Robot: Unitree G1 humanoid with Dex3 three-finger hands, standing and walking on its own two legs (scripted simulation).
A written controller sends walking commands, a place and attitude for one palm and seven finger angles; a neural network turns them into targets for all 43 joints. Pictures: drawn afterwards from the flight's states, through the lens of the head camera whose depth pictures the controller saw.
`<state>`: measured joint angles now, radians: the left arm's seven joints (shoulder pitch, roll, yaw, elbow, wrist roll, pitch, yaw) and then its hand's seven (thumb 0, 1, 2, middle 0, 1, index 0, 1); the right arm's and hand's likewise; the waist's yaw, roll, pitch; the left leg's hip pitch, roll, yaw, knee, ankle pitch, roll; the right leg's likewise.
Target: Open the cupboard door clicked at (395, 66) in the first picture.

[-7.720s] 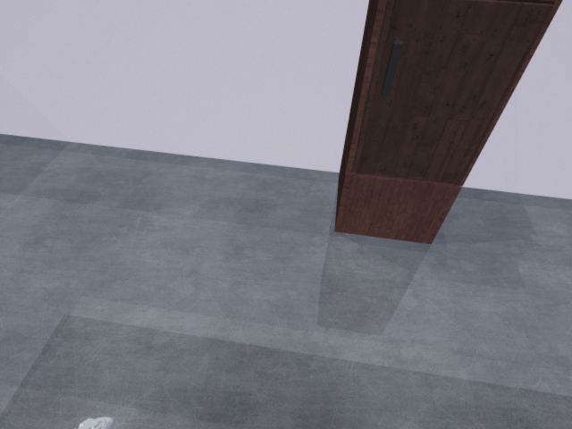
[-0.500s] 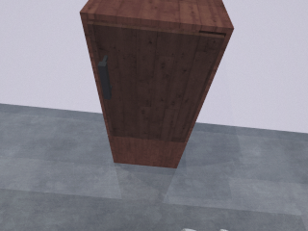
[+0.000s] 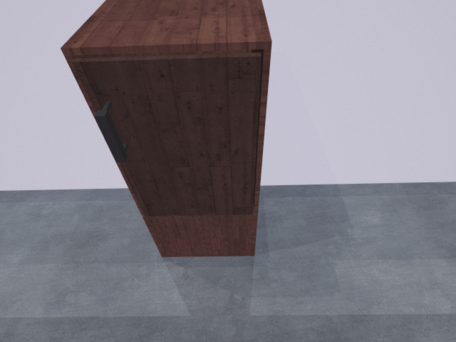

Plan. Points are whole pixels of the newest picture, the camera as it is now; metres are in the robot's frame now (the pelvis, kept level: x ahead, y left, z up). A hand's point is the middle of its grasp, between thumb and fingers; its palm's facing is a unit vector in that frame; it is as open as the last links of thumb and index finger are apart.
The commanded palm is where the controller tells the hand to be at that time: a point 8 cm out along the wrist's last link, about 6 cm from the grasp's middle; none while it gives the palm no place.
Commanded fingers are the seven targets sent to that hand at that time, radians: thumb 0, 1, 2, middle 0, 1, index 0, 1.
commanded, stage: come to a stop and stand still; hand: left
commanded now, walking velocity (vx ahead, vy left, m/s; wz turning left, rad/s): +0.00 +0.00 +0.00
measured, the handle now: (114, 132) +0.58 +0.30 +0.04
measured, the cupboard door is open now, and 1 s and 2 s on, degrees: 0 0 0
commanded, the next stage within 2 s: look again from close up in 0.30 s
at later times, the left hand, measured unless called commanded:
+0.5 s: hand out of the picture -0.03 +0.15 -0.17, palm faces +0.04 -0.99 -0.16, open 7.4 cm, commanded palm none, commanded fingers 0.00 0.90 0.90 -0.20 -0.30 -0.20 -0.30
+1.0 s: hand out of the picture +0.00 +0.21 -0.17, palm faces +0.02 -0.98 -0.19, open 7.4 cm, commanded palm none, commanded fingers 0.00 0.90 0.90 -0.20 -0.30 -0.20 -0.30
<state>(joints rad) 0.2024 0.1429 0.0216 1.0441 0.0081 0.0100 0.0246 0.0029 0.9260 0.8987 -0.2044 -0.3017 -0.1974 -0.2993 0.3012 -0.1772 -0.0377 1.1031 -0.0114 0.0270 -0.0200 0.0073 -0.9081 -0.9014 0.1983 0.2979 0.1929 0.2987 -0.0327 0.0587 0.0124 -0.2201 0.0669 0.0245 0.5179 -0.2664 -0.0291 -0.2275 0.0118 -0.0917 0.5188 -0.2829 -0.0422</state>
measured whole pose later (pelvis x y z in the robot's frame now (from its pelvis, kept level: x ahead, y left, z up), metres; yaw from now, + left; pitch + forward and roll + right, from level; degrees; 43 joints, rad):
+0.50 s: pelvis -0.01 +0.00 +0.00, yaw +0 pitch -1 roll -1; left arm 0.33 0.09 0.00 1.11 0.02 -0.03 0.04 0.01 0.91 0.90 -0.20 -0.30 -0.20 -0.30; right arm 0.29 -0.15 -0.02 1.08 -0.01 0.00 -0.02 0.01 -0.91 -0.90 0.20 0.30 0.19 0.30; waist 0.00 0.04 0.03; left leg -0.24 0.07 0.02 0.56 -0.31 -0.02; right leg -0.21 0.03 -0.10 0.45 -0.23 -0.04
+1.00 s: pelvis +0.00 +0.04 +0.00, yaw +0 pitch -1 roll +0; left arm 0.29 0.15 0.00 1.10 0.01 -0.01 0.03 0.00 0.91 0.90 -0.20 -0.30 -0.19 -0.30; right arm 0.32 -0.14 0.02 1.10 -0.01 -0.03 -0.02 0.01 -0.91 -0.90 0.20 0.30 0.20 0.30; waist 0.00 0.01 0.03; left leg -0.17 -0.02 0.06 0.46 -0.28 0.04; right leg -0.21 -0.06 -0.06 0.49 -0.26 0.02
